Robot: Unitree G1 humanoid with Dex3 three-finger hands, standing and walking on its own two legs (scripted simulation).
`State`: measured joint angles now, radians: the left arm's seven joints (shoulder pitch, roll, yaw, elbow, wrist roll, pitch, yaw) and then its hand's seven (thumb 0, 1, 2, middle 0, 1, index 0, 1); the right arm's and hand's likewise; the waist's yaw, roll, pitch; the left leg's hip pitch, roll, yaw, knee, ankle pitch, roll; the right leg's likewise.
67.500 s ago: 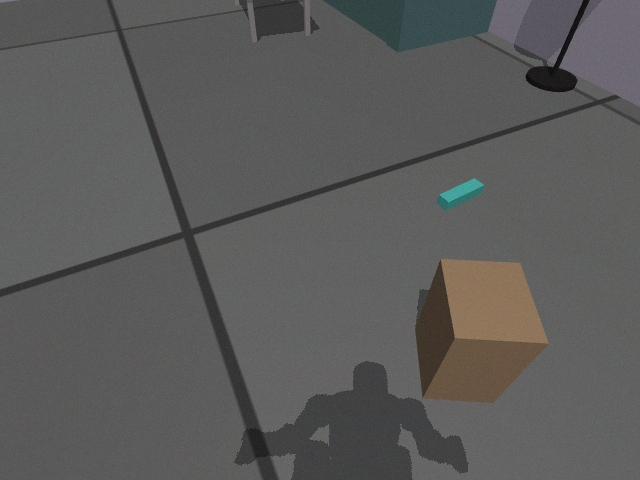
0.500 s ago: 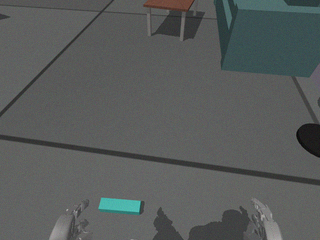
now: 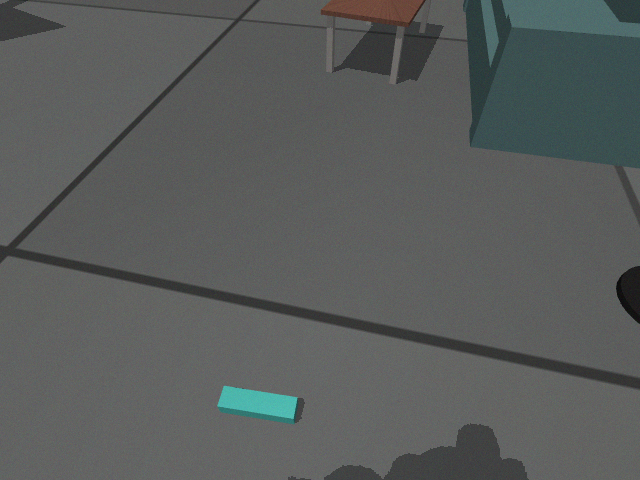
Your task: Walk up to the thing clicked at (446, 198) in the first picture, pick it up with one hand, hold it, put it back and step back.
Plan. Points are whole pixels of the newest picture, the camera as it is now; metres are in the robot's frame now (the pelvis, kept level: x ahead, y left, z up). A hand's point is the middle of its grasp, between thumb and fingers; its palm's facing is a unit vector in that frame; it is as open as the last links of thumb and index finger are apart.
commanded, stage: stand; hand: left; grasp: from above
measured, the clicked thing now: (258, 404) +0.44 +0.23 -0.74
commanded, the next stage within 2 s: none
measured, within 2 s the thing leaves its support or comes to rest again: neither
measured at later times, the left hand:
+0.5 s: hand out of the picture +0.04 +0.24 -0.15, palm faces +0.03 -0.94 -0.34, open 7.4 cm
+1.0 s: hand out of the picture +0.06 +0.23 -0.14, palm faces +0.01 -0.94 -0.33, open 7.3 cm
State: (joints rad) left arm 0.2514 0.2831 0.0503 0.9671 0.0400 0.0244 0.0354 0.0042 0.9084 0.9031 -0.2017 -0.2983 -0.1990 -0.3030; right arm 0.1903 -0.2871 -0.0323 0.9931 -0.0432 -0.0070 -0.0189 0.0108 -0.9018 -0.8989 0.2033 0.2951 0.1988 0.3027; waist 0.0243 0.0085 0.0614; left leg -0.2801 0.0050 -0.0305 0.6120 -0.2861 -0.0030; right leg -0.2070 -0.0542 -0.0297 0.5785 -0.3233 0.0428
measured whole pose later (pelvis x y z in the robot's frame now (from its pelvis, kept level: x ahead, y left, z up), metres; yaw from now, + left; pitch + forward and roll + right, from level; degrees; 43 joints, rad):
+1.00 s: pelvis +0.01 -0.01 +0.02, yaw +0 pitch -3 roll +0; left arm 0.13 0.30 0.04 1.16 0.02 0.00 0.01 0.00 0.91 0.90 -0.20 -0.30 -0.20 -0.30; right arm 0.12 -0.32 0.00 1.14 -0.02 -0.01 -0.01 0.01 -0.90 -0.90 0.20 0.30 0.20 0.30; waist 0.01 0.02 0.07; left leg -0.14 0.01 -0.03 0.37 -0.18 -0.02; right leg -0.07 -0.04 -0.04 0.34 -0.21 0.03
